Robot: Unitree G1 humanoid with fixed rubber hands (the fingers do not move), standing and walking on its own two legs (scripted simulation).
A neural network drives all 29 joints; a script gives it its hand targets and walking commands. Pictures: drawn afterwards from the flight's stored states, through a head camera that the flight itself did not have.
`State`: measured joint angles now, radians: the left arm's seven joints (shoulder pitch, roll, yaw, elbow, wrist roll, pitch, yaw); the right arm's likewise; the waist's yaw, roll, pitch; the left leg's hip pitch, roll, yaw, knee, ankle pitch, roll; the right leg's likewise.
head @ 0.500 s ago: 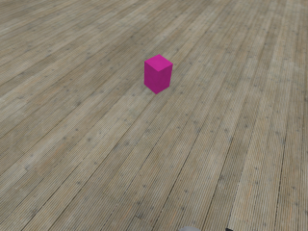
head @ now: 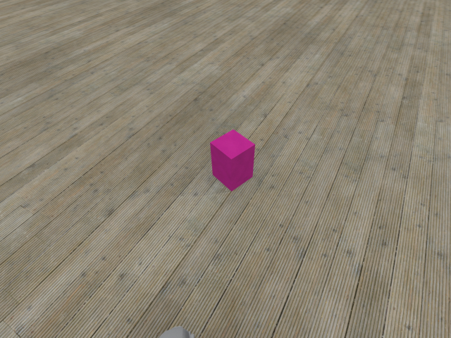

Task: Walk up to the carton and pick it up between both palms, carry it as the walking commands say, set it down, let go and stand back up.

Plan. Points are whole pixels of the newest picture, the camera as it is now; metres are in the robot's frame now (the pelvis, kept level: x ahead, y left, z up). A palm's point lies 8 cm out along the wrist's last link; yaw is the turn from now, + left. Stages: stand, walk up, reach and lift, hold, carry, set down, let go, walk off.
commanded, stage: walk up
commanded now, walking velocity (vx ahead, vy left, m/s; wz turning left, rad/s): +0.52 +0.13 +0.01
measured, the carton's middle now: (232, 160) +1.16 +0.01 -0.64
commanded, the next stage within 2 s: none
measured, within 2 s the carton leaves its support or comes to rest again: neither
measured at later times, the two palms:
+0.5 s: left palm (129, 239) +0.38 +0.26 -0.12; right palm (338, 318) +0.22 -0.21 -0.15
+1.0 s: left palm (146, 237) +0.40 +0.23 -0.16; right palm (300, 153) +0.68 -0.21 -0.12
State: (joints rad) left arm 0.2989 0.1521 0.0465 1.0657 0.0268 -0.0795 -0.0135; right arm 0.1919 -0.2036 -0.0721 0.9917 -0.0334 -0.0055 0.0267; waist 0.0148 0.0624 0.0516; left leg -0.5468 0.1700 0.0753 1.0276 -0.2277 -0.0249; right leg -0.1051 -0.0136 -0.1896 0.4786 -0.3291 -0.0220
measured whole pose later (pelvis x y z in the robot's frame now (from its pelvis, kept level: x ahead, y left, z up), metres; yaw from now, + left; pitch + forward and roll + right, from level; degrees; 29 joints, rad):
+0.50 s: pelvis +0.25 +0.02 +0.00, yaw -2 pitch -1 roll +2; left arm 0.09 0.22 0.07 0.97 0.03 -0.03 -0.04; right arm 0.31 -0.17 -0.06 1.07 -0.03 -0.04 0.02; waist -0.04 -0.02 0.10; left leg -0.18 0.09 0.20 0.53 -0.31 -0.05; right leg -0.47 -0.15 -0.10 0.73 -0.28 0.02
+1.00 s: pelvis +0.52 +0.01 -0.02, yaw +1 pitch +0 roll -1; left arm 0.44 0.18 0.04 1.16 0.02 -0.06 -0.01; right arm 0.02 -0.20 -0.06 0.94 -0.04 -0.05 0.04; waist 0.08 -0.02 0.08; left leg -0.48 0.11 0.14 0.63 -0.11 0.01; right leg -0.04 -0.10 -0.17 0.64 -0.50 0.05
